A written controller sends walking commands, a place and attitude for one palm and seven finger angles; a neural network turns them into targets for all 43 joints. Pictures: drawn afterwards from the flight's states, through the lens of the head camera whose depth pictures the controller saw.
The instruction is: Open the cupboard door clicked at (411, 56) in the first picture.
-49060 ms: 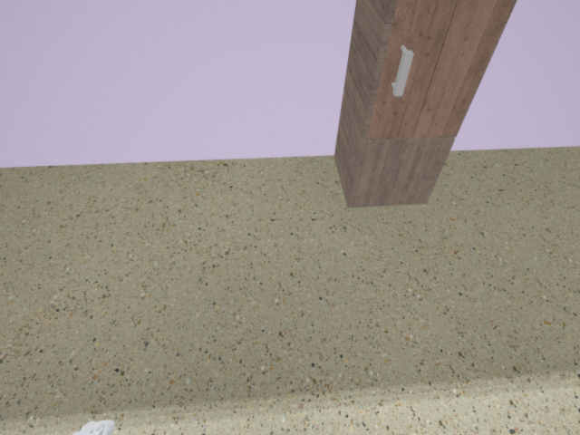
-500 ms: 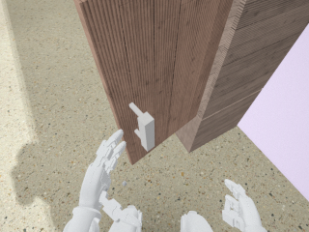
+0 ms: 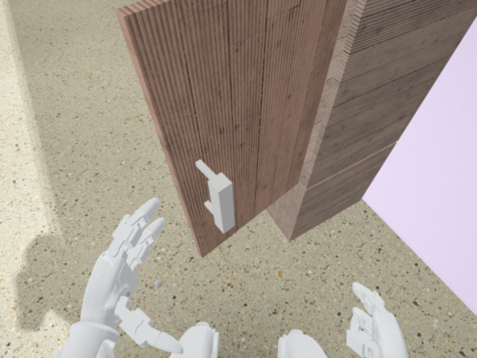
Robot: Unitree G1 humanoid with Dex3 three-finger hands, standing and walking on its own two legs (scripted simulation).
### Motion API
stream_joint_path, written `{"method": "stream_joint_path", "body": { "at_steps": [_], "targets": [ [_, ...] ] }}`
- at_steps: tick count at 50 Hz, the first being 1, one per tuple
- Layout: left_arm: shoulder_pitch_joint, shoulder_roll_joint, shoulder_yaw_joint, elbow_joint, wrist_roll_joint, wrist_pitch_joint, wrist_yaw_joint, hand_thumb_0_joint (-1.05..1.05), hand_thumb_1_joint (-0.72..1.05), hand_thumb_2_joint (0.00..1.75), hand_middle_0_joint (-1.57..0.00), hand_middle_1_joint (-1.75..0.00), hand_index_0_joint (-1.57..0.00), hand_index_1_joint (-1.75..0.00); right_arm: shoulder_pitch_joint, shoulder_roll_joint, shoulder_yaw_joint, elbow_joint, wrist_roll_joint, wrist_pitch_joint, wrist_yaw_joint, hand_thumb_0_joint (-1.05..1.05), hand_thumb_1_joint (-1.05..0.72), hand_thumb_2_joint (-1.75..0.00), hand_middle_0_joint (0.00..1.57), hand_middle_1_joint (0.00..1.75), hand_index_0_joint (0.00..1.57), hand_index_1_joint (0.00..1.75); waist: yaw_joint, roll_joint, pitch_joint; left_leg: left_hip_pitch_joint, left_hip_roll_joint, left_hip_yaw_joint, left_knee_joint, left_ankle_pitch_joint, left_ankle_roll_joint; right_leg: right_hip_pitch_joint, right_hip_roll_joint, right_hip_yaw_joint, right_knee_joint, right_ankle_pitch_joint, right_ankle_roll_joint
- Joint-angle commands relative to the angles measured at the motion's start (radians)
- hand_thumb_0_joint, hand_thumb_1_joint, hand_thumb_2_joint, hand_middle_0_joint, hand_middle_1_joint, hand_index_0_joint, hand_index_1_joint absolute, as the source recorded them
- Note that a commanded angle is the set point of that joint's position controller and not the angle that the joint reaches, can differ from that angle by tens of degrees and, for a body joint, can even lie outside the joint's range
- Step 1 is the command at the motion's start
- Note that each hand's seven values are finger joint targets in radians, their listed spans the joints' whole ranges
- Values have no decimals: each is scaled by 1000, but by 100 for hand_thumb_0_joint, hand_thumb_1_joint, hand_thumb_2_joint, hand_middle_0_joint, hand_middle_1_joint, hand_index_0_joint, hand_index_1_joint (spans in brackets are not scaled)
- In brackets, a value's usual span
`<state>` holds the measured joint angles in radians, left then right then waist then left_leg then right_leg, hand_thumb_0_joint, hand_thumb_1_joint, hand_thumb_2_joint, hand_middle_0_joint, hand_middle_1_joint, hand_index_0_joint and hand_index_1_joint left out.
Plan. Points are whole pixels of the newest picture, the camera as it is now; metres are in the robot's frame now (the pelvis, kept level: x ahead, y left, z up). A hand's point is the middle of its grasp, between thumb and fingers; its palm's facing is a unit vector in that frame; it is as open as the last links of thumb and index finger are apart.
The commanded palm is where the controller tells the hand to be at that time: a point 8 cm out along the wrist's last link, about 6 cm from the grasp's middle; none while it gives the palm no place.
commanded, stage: draw the hand back to the body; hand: left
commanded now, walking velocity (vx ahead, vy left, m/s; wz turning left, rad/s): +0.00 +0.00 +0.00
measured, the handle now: (214, 196) +0.38 +0.07 +0.04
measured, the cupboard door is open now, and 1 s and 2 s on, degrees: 100 100 100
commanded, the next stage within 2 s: step back with the hand held close in 1.38 s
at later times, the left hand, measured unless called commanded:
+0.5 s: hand (72, 273) +0.20 +0.20 +0.15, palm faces +0.14 -0.94 -0.32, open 14.9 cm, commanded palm +0.17 +0.25 +0.18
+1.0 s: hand out of the picture +0.23 +0.27 +0.26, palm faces +0.43 -0.80 -0.42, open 9.1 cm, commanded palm +0.18 +0.31 +0.27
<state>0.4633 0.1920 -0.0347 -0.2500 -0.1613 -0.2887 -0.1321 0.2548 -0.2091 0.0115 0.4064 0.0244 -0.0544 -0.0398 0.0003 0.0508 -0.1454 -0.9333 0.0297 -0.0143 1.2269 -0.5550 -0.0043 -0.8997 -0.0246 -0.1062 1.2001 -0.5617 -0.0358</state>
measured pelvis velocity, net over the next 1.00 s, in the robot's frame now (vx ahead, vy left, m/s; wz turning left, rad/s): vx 0.04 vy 0.02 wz -0.02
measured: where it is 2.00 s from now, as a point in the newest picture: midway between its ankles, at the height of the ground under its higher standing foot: outside the picture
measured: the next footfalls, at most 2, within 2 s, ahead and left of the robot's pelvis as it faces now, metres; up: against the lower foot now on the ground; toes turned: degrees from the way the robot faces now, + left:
none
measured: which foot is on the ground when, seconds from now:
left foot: down 0.00-1.00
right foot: down 0.00-1.00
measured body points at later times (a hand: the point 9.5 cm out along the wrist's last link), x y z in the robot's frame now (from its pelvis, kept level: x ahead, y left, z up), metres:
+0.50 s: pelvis +0.03 +0.02 +0.06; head +0.03 +0.00 +0.51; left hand +0.19 +0.25 +0.17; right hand +0.21 -0.20 +0.00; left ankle +0.02 +0.12 -0.64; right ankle +0.02 -0.10 -0.64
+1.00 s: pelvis +0.04 +0.02 +0.10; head +0.02 +0.00 +0.55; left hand +0.20 +0.31 +0.28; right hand +0.23 -0.20 +0.02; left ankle +0.02 +0.12 -0.64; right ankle +0.02 -0.10 -0.64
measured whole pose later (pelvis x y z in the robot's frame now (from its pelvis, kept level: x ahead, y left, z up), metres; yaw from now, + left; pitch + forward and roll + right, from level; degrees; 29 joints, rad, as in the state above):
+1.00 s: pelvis +0.04 +0.02 +0.10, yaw -1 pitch -4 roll -1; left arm 0.49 0.35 0.31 -0.41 -0.05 -0.06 0.12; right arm 0.20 -0.23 0.04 0.61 0.00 -0.12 -0.09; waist 0.07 0.07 0.01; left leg -0.12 0.00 0.04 0.47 -0.28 0.02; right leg -0.10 -0.02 -0.06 0.43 -0.27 0.00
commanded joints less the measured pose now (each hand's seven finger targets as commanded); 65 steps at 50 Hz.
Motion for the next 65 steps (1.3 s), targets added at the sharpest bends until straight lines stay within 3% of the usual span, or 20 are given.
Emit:
{"method": "stream_joint_path", "body": {
  "at_steps": [1, 10, 15, 16, 17, 18, 22, 27, 33, 37, 41, 45, 50, 53, 56, 62, 65],
  "targets": [
    [22, 68, 66, -229, -45, -46, -25, 0, -50, 30, -15, -30, -15, -30, -48, -122, -37, -176, 7, -73, -22, 0, -90, -90, 20, 30, 20, 30, -25, -84, -155, 160, -52, -7, -230, 169, 25, 231, 27, 103, -330, 153, 25],
    [72, 123, 146, -277, -86, -41, -76, 0, -50, 30, -15, -30, -15, -30, -43, -127, -34, -172, 16, -103, -28, 0, -90, -90, 20, 30, 20, 30, -2, -21, -119, 295, -47, -20, -337, 241, 21, 302, 42, 48, -358, 245, 17],
    [94, 141, 179, -330, -105, -15, -88, 0, -32, 37, -16, -30, -16, -30, -45, -125, -31, -166, 24, -116, -29, 0, -90, -90, 20, 30, 20, 30, 6, 4, -124, 374, -39, -25, -383, 316, 20, 354, 48, 29, -376, 328, 18],
    [136, 279, 206, -393, 44, 57, 51, 0, -29, 39, -16, -30, -16, -30, -43, -123, -30, -163, 9, -93, -61, 0, -90, -90, 20, 30, 20, 30, 67, 14, -151, 412, -20, -6, -446, 354, 27, 403, 17, 82, -434, 335, 7],
    [178, 218, 188, -389, 63, 106, 120, 0, -26, 40, -16, -30, -16, -30, -46, -104, -20, -160, 2, -88, -69, 0, -90, -90, 20, 30, 20, 30, 43, -5, -96, 417, -24, -6, -466, 340, 27, 407, 16, 70, -464, 325, 10],
    [191, 170, 142, -401, 87, 142, 156, 0, -22, 42, -16, -30, -16, -30, -47, -102, -12, -151, 0, -80, -72, 0, -90, -90, 20, 30, 20, 30, 35, 36, -64, 431, -21, -1, -477, 343, 27, 417, 12, 64, -473, 324, 15],
    [128, 207, 173, -396, 125, 198, 237, 0, -8, 48, -16, -30, -16, -30, -66, -112, -3, -121, -7, -71, -84, 0, -90, -90, 20, 30, 20, 30, 24, -38, -9, 502, -13, -9, -533, 347, 31, 468, 17, 50, -549, 330, 17],
    [56, 236, 210, -403, 142, 202, 276, 0, 9, 55, -17, -30, -17, -30, -88, -117, 10, -82, -12, -99, -90, 0, -90, -90, 20, 30, 20, 30, 32, 0, 14, 608, -14, -10, -623, 356, 29, 544, 12, 49, -621, 333, 18],
    [51, 247, 276, -380, 136, 193, 281, 0, 31, 64, -18, -30, -18, -30, -124, -112, 15, -28, -18, -126, -78, 0, -90, -90, 20, 30, 20, 30, 47, -13, 59, 684, -8, -11, -721, 449, 21, 662, 11, 40, -694, 405, 19],
    [30, 285, 347, -366, 130, 186, 278, 0, 44, 70, -18, -30, -18, -30, -149, -116, 8, 4, -21, -130, -70, 0, -90, -90, 20, 30, 20, 30, 60, -2, 71, 736, -7, 4, -765, 503, 19, 727, 14, 45, -747, 458, 18],
    [-7, 296, 391, -389, 123, 169, 275, 0, 58, 76, -19, -30, -19, -30, -156, -113, 3, 24, -23, -132, -61, 0, -90, -90, 20, 30, 20, 30, 61, 28, 79, 781, -5, 9, -805, 536, 15, 763, 16, 47, -778, 477, 19],
    [-37, 325, 450, -389, 115, 158, 275, 0, 73, 82, -19, -30, -19, -30, -166, -117, -6, 40, -26, -130, -56, 0, -90, -90, 20, 30, 20, 30, 66, -2, 70, 814, -5, 17, -828, 568, 17, 804, 19, 50, -806, 521, 19],
    [-100, 357, 513, -381, 109, 146, 276, 0, 90, 90, -20, -30, -20, -30, -182, -120, -15, 60, -26, -123, -52, 0, -90, -90, 20, 30, 20, 30, 70, 30, 88, 839, -6, 24, -851, 569, 15, 818, 21, 54, -835, 524, 18],
    [-38, 281, 451, -292, 104, 156, 262, 0, 90, 90, -20, -30, -20, -30, -181, -122, -20, 68, -25, -114, -45, 0, -90, -90, 20, 30, 20, 30, 65, -7, 133, 844, -1, 29, -863, 566, 19, 804, 22, 52, -850, 520, 23],
    [-70, 306, 461, -323, 108, 150, 260, 0, 90, 90, -20, -30, -20, -30, -190, -128, -29, 64, -28, -110, -44, 0, -90, -90, 20, 30, 20, 30, 68, -24, 108, 854, -6, 33, -869, 546, 24, 817, 24, 58, -859, 514, 25],
    [-93, 358, 503, -363, 111, 141, 267, 0, 90, 90, -20, -30, -20, -30, -203, -123, -26, 71, -32, -118, -52, 0, -90, -90, 20, 30, 20, 30, 76, 10, 97, 860, -16, 37, -869, 525, 24, 834, 23, 67, -879, 512, 20],
    [-92, 343, 492, -369, 112, 139, 268, 0, 90, 90, -20, -30, -20, -30, -201, -117, -24, 76, -33, -126, -54, 0, -90, -90, 20, 30, 20, 30, 72, 32, 95, 872, -17, 37, -870, 533, 24, 831, 23, 68, -879, 521, 21]
  ]
}}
